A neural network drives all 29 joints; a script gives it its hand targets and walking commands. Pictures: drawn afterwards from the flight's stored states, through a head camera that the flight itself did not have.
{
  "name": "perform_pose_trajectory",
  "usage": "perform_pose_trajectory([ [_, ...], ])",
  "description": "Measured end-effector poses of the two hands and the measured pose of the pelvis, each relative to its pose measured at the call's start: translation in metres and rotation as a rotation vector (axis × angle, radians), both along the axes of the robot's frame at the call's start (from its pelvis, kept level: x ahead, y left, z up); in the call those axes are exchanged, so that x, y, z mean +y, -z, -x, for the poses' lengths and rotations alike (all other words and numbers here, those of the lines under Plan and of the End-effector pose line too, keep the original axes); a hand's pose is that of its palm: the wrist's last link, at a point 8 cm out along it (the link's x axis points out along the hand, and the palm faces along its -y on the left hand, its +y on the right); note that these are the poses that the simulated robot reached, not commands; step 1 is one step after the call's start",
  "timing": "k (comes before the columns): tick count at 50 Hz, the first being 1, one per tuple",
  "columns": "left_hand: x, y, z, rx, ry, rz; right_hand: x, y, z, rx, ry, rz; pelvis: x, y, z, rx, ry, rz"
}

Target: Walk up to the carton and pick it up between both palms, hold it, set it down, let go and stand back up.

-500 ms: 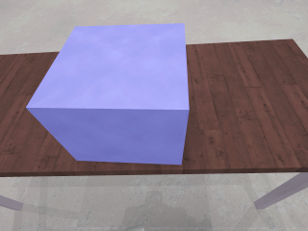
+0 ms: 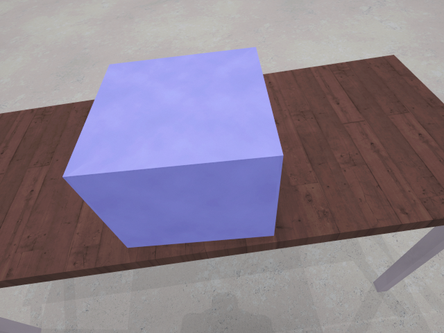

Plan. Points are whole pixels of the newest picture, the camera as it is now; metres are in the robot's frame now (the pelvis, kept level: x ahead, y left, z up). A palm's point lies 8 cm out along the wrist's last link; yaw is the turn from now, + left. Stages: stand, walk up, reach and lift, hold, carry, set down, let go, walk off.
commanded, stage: walk up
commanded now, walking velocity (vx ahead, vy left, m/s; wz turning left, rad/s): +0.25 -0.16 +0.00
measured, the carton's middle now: (190, 149) +0.45 +0.10 +0.07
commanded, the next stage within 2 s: none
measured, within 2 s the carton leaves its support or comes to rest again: neither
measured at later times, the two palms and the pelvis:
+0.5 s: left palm out of the picture +0.09 +0.13 -0.13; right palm out of the picture +0.02 -0.34 -0.16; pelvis +0.04 -0.10 +0.00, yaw -1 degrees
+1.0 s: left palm out of the picture +0.05 +0.11 -0.14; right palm out of the picture +0.07 -0.32 -0.15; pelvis +0.06 -0.11 +0.00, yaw +0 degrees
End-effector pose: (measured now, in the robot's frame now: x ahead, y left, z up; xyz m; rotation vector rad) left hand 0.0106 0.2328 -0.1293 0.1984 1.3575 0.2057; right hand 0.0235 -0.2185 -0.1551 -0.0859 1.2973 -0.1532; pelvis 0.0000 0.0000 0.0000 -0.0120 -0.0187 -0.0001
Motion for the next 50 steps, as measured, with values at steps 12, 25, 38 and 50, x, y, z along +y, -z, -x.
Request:
perform_pose_trajectory([
  [12, -0.029, 0.012, -0.072, -0.139, 0.081, 0.081, -0.083, -0.037, 0.086, 0.207, 0.107, 0.184, -0.041, -0.001, -0.017, 0.005, 0.003, 0.019],
  [25, -0.105, -0.003, -0.083, -0.081, 0.063, 0.003, -0.12, 0.008, 0.008, 0.171, 0.032, 0.01, -0.102, 0.005, -0.043, 0.003, 0.011, -0.029],
  [38, -0.134, 0.028, -0.091, -0.127, -0.005, 0.121, -0.122, -0.019, -0.048, 0.036, -0.032, 0.088, -0.117, 0.004, -0.055, -0.018, -0.004, -0.006],
  [50, -0.122, 0.012, -0.043, 0.022, -0.031, 0.07, -0.101, -0.007, -0.045, 0.07, -0.036, 0.01, -0.11, -0.002, -0.062, -0.023, -0.003, -0.008],
])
